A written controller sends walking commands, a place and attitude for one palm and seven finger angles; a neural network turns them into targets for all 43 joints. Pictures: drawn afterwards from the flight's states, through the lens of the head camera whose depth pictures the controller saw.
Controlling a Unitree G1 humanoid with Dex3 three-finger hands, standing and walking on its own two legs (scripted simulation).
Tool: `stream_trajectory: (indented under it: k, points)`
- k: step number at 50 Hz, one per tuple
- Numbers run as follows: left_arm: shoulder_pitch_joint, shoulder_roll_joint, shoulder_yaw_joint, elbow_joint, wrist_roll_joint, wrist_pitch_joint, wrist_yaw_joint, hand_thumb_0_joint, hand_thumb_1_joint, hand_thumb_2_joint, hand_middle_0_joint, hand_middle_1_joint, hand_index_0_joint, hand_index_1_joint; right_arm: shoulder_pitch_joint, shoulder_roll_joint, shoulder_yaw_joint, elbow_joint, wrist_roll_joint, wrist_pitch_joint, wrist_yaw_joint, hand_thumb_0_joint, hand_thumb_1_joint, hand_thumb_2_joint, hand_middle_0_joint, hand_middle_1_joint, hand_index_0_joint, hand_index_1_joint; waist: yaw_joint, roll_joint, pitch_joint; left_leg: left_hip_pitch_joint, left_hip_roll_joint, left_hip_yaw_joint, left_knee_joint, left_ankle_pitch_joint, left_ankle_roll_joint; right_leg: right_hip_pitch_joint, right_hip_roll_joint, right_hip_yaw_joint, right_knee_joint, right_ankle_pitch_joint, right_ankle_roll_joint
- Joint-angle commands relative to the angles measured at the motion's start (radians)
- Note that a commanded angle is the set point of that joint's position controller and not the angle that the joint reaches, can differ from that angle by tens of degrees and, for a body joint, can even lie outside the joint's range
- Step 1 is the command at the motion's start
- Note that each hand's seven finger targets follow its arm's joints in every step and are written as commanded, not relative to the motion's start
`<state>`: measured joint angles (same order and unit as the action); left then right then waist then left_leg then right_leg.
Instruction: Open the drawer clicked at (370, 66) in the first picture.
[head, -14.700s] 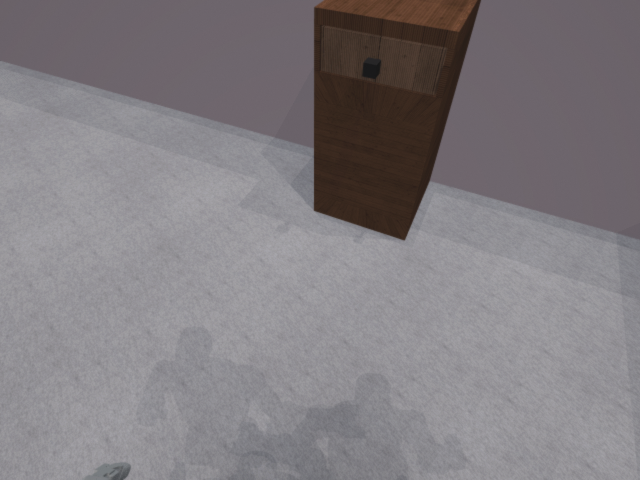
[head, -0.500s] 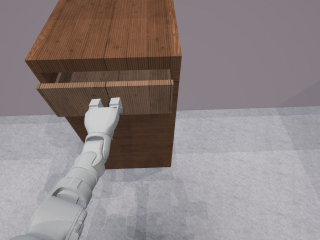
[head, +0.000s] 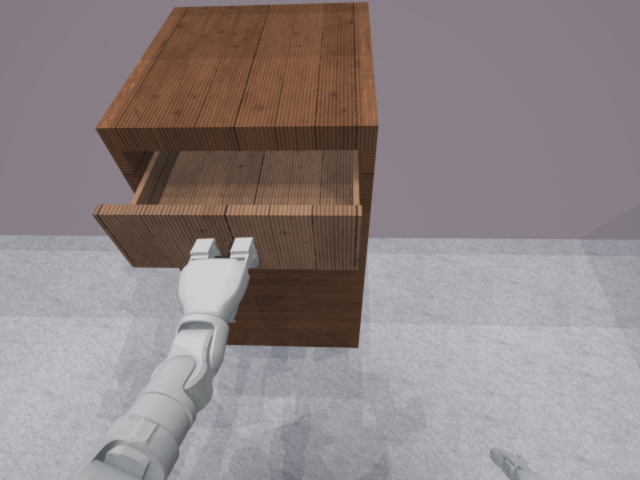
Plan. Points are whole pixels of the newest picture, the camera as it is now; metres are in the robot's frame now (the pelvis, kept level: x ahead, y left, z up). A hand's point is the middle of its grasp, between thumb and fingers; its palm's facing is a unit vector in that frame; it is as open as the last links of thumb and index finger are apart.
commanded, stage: pull the drawer open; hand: left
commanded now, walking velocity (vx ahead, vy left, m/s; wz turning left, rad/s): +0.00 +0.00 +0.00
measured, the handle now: (230, 264) +0.42 +0.16 +0.00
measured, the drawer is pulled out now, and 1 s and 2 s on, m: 0.13 0.24 0.30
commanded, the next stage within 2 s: open the thumb to release the handle in 1.56 s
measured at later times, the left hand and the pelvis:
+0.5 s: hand (220, 335) +0.31 +0.15 -0.02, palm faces -0.02 -0.08 -1.00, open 7.9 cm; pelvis +0.00 +0.00 +0.00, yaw -1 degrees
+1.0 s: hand (212, 377) +0.25 +0.15 -0.02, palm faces -0.02 -0.10 -0.99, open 7.9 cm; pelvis +0.00 -0.01 +0.00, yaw -1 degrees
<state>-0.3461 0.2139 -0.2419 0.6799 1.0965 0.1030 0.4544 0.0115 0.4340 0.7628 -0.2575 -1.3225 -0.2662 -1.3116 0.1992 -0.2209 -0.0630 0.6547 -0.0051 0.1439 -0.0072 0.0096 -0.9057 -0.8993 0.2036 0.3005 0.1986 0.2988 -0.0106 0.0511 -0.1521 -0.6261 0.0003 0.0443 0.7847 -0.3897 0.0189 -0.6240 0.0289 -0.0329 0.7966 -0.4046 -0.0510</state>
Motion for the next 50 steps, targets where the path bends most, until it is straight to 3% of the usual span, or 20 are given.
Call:
stream_trajectory:
  k: [1, 12, 15, 16, 21, 25, 26, 29, 33, 34, 36, 39, 44, 46, 50]
  points:
    - [-0.287, 0.145, 0.096, -0.207, -0.009, -0.01, 0.048, 0.0, 0.9, 0.9, -0.4, -1.35, -0.4, -1.35, -0.024, -0.111, -0.029, -0.114, 0.002, -0.038, -0.018, 0.0, -0.9, -0.9, 0.2, 0.3, 0.2, 0.3, -0.003, -0.109, -0.296, 0.151, -0.044, -0.009, -0.061, 0.282, 0.025, 0.199, 0.003, 0.052, -0.117, 0.391, 0.009]
    - [-0.096, 0.128, 0.094, -0.307, -0.026, -0.017, 0.038, 0.0, 0.9, 0.9, -0.4, -1.35, -0.4, -1.35, -0.057, -0.11, -0.026, -0.139, 0.004, -0.058, -0.016, 0.0, -0.9, -0.9, 0.2, 0.3, 0.2, 0.3, 0.019, -0.099, -0.28, 0.15, -0.046, -0.001, -0.071, 0.281, 0.021, 0.228, 0.0, 0.064, -0.122, 0.426, 0.012]
    - [0.004, 0.166, 0.139, -0.36, -0.03, -0.015, 0.041, 0.0, 0.9, 0.9, -0.4, -1.35, -0.4, -1.35, -0.072, -0.113, -0.025, -0.151, 0.003, -0.061, -0.013, 0.0, -0.9, -0.9, 0.2, 0.3, 0.2, 0.3, 0.042, -0.1, -0.298, 0.148, -0.047, 0.0, -0.075, 0.297, 0.017, 0.266, -0.001, 0.068, -0.116, 0.458, 0.008]
    - [0.016, 0.13, 0.103, -0.374, -0.031, -0.013, 0.039, 0.0, 0.9, 0.9, -0.4, -1.35, -0.4, -1.35, -0.073, -0.11, -0.022, -0.155, 0.004, -0.063, -0.009, 0.0, -0.9, -0.9, 0.2, 0.3, 0.2, 0.3, 0.034, -0.097, -0.278, 0.149, -0.047, -0.001, -0.077, 0.291, 0.018, 0.25, -0.002, 0.066, -0.117, 0.454, 0.01]
    - [0.069, 0.136, 0.107, -0.452, -0.027, -0.005, 0.046, 0.0, 0.9, 0.9, -0.4, -1.35, -0.4, -1.35, -0.091, -0.113, -0.023, -0.162, 0.002, -0.069, -0.003, 0.0, -0.9, -0.9, 0.2, 0.3, 0.2, 0.3, 0.032, -0.101, -0.254, 0.166, -0.043, -0.002, -0.076, 0.285, 0.017, 0.228, 0.001, 0.063, -0.118, 0.424, 0.01]
    - [0.156, 0.146, 0.124, -0.505, -0.026, 0.003, 0.048, 0.0, 0.9, 0.9, -0.4, -1.35, -0.4, -1.35, -0.114, -0.112, -0.022, -0.171, -0.001, -0.071, 0.001, 0.0, -0.9, -0.9, 0.2, 0.3, 0.2, 0.3, 0.045, -0.106, -0.254, 0.177, -0.042, -0.005, -0.072, 0.304, 0.015, 0.24, 0.003, 0.065, -0.11, 0.451, 0.006]
    - [0.168, 0.139, 0.112, -0.53, -0.022, 0.004, 0.05, 0.0, 0.9, 0.9, -0.4, -1.35, -0.4, -1.35, -0.117, -0.109, -0.019, -0.176, -0.002, -0.07, 0.003, 0.0, -0.9, -0.9, 0.2, 0.3, 0.2, 0.3, 0.048, -0.082, -0.261, 0.183, -0.043, -0.003, -0.072, 0.311, 0.014, 0.238, 0.001, 0.062, -0.104, 0.455, 0.005]
    - [0.19, 0.099, 0.068, -0.552, -0.021, 0.009, 0.048, 0.0, 0.9, 0.9, -0.4, -1.35, -0.4, -1.35, -0.131, -0.104, -0.017, -0.18, -0.003, -0.07, 0.01, 0.0, -0.9, -0.9, 0.2, 0.3, 0.2, 0.3, 0.038, -0.088, -0.228, 0.199, -0.039, -0.01, -0.067, 0.3, 0.015, 0.199, 0.005, 0.049, -0.106, 0.411, 0.004]
    - [0.2, 0.129, 0.091, -0.571, -0.018, 0.009, 0.047, 0.0, 0.9, 0.9, -0.4, -1.35, -0.4, -1.35, -0.152, -0.101, -0.008, -0.185, -0.004, -0.071, 0.003, 0.0, -0.9, -0.9, 0.2, 0.3, 0.2, 0.3, 0.045, -0.109, -0.213, 0.182, -0.044, -0.011, -0.067, 0.263, 0.015, 0.202, 0.003, 0.061, -0.11, 0.381, 0.008]
    - [0.201, 0.11, 0.069, -0.576, -0.015, 0.011, 0.046, 0.0, 0.9, 0.9, -0.4, -1.35, -0.4, -1.35, -0.157, -0.098, -0.008, -0.185, -0.005, -0.073, 0.004, 0.0, -0.9, -0.9, 0.2, 0.3, 0.2, 0.3, 0.04, -0.099, -0.202, 0.191, -0.043, -0.011, -0.065, 0.264, 0.016, 0.189, 0.001, 0.058, -0.112, 0.38, 0.008]
    - [0.224, 0.129, 0.088, -0.602, -0.014, 0.008, 0.046, 0.0, 0.9, 0.9, -0.4, -1.35, -0.4, -1.35, -0.162, -0.098, -0.007, -0.188, -0.006, -0.073, 0.004, 0.0, -0.9, -0.9, 0.2, 0.3, 0.2, 0.3, 0.05, -0.092, -0.219, 0.201, -0.043, -0.009, -0.064, 0.27, 0.015, 0.2, 0.001, 0.064, -0.111, 0.384, 0.007]
    - [0.267, 0.127, 0.087, -0.61, -0.017, 0.007, 0.04, 0.0, 0.9, 0.9, -0.4, -1.35, -0.4, -1.35, -0.176, -0.093, -0.001, -0.193, -0.007, -0.073, 0.003, 0.0, -0.9, -0.9, 0.2, 0.3, 0.2, 0.3, 0.052, -0.119, -0.204, 0.182, -0.047, -0.011, -0.064, 0.257, 0.014, 0.21, -0.002, 0.067, -0.111, 0.389, 0.011]
    - [0.324, 0.112, 0.069, -0.644, -0.013, 0.002, 0.037, 0.0, 0.9, 0.9, -0.4, -1.35, -0.4, -1.35, -0.189, -0.087, 0.003, -0.204, -0.009, -0.075, 0.008, 0.0, -0.9, -0.9, 0.2, 0.3, 0.2, 0.3, 0.059, -0.091, -0.192, 0.193, -0.046, -0.014, -0.059, 0.26, 0.012, 0.195, -0.002, 0.069, -0.107, 0.386, 0.007]
    - [0.353, 0.13, 0.085, -0.682, -0.016, -0.003, 0.038, 0.0, 0.9, 0.9, -0.4, -1.35, -0.4, -1.35, -0.189, -0.088, 0.004, -0.211, -0.013, -0.077, 0.01, 0.0, -0.9, -0.9, 0.2, 0.3, 0.2, 0.3, 0.068, -0.093, -0.225, 0.194, -0.046, -0.013, -0.055, 0.272, 0.012, 0.219, -0.005, 0.075, -0.099, 0.417, 0.009]
    - [0.459, 0.165, 0.13, -0.71, -0.023, -0.01, 0.04, 0.0, 0.9, 0.9, -0.4, -1.35, -0.4, -1.35, -0.205, -0.086, 0.007, -0.223, -0.013, -0.08, 0.011, 0.0, -0.9, -0.9, 0.2, 0.3, 0.2, 0.3, 0.081, -0.111, -0.21, 0.164, -0.053, -0.011, -0.055, 0.254, 0.008, 0.246, -0.011, 0.097, -0.101, 0.46, 0.011]
